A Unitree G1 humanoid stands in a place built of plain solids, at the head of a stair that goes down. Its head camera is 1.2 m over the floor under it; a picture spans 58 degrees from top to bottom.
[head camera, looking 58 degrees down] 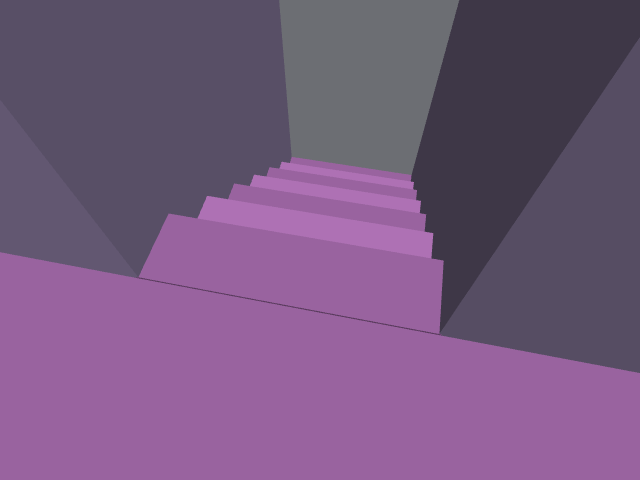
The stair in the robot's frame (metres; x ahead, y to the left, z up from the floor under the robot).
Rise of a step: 0.22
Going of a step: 0.25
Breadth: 0.94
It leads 11 degrees to the right of straight ahead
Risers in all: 7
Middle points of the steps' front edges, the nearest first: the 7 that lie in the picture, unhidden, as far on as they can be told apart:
0.76 0.06 0.00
1.01 0.01 -0.21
1.25 -0.04 -0.43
1.50 -0.09 -0.65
1.74 -0.14 -0.87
1.98 -0.18 -1.08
2.23 -0.23 -1.30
